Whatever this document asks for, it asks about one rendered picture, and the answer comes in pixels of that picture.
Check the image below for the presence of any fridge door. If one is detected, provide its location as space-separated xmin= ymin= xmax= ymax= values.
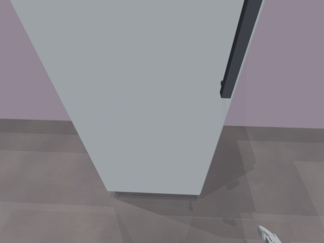
xmin=10 ymin=0 xmax=265 ymax=195

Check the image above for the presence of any handle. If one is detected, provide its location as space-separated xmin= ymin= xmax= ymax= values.
xmin=220 ymin=0 xmax=262 ymax=98

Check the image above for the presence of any right robot hand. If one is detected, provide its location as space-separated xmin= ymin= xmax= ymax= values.
xmin=257 ymin=225 xmax=281 ymax=243

